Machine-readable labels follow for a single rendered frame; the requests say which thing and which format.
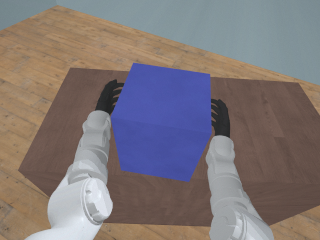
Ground carton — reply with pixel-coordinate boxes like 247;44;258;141
110;62;212;182

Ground left robot upper arm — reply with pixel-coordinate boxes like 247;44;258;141
24;177;113;240

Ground robot right hand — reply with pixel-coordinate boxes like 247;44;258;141
211;99;230;138

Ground right robot upper arm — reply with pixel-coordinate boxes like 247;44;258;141
209;205;274;240

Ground robot right forearm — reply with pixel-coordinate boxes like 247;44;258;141
205;135;263;221

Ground robot left hand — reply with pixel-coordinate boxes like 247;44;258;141
95;79;125;115

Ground robot left forearm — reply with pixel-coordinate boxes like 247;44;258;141
47;110;111;223

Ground pedestal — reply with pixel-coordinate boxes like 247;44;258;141
18;67;320;227

